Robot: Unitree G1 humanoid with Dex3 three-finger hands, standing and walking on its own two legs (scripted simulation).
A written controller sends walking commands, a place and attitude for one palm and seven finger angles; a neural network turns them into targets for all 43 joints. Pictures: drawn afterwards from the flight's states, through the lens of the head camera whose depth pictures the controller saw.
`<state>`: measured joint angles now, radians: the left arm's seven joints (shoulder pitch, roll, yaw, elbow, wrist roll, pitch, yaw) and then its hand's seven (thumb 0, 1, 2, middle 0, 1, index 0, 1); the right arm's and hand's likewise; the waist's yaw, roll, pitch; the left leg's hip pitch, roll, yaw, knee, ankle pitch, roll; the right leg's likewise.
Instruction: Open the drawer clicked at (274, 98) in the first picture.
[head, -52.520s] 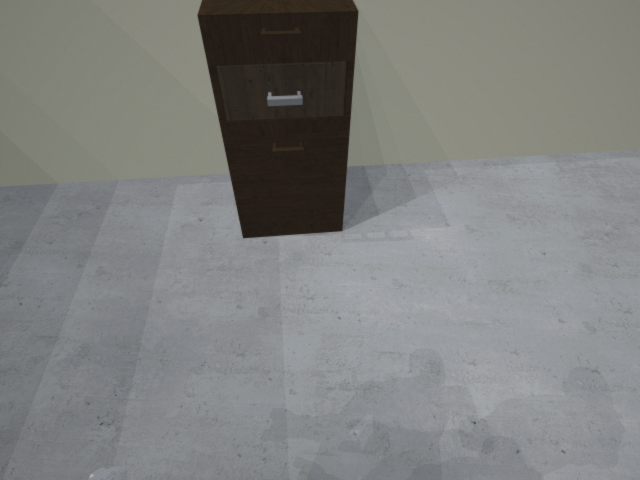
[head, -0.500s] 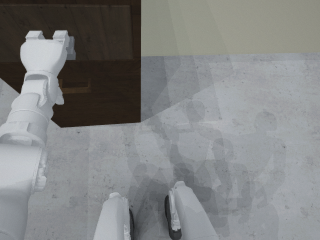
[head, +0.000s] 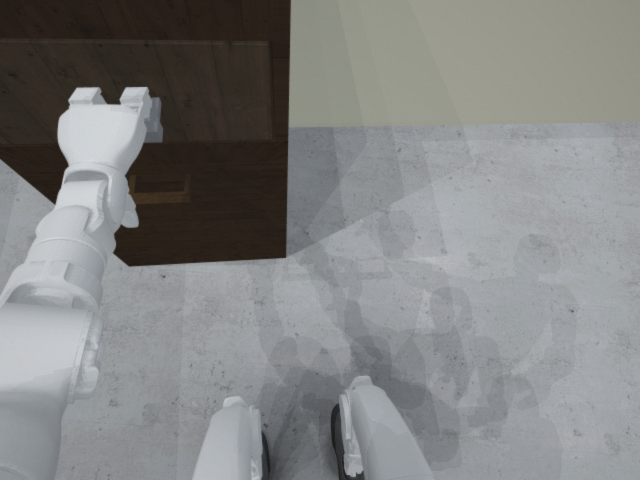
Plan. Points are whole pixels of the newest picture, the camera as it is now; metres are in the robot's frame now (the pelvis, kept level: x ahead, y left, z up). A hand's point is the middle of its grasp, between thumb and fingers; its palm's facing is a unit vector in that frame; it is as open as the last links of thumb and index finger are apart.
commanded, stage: close the thumb around the handle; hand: left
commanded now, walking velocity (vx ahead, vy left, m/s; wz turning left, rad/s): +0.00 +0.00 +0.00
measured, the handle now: (117, 118) +0.57 +0.21 +0.01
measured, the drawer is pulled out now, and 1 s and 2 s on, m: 0.00 0.00 0.03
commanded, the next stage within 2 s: pull the drawer open in 0.62 s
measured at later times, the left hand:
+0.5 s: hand (122, 158) +0.53 +0.21 -0.02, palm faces -0.05 -0.02 -1.00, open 6.2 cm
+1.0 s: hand (123, 161) +0.52 +0.21 -0.02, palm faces -0.06 -0.03 -1.00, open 5.4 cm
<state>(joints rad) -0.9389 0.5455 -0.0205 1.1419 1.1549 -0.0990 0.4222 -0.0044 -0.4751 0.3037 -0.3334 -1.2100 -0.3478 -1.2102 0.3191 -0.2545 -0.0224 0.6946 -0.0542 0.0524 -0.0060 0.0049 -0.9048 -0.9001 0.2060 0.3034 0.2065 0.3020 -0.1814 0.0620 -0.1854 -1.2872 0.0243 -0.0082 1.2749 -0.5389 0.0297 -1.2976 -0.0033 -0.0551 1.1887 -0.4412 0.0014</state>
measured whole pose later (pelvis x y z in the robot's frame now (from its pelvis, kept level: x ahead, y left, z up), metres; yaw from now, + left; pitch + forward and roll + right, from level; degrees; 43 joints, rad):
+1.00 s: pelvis +0.03 +0.01 +0.02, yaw -2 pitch +30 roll -3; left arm -0.78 0.49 0.02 1.04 1.13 -0.08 0.45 0.00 0.76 0.79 -0.33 -1.35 -0.41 -1.35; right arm 0.32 -0.24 -0.04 0.70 -0.06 0.11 0.02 0.01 -0.91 -0.90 0.21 0.30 0.21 0.30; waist -0.15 0.07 -0.18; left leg -1.16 0.04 0.03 1.20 -0.56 0.04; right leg -1.19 0.02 -0.01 1.12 -0.45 0.01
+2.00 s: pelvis +0.02 +0.00 +0.03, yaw -3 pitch +27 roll -2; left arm -0.62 0.46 0.05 0.95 1.12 -0.09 0.47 0.03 0.74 0.77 -0.31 -1.34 -0.40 -1.34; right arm 0.32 -0.25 -0.06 0.71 -0.05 0.13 0.02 0.01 -0.91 -0.90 0.20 0.30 0.21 0.30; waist -0.13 0.06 -0.18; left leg -1.08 0.04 0.04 1.16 -0.55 0.03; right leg -1.13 0.03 0.02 1.10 -0.44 0.01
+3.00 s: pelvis +0.07 -0.01 +0.04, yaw -3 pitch +22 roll -1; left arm 0.33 0.29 -0.05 0.17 1.14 -0.04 0.61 0.03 0.73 0.76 -0.24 -1.31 -0.37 -1.28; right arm 0.14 -0.21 -0.03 0.55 -0.06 0.09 0.05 0.01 -0.91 -0.90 0.20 0.30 0.20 0.30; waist -0.01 0.03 -0.21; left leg -0.86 0.03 0.04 1.10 -0.61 0.01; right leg -0.94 0.03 0.02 1.08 -0.52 0.00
